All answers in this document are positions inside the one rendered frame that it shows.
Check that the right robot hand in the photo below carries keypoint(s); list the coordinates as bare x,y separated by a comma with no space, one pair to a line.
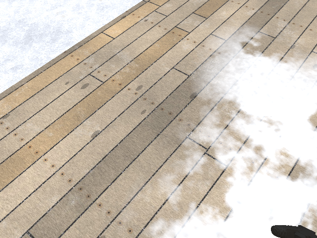
289,231

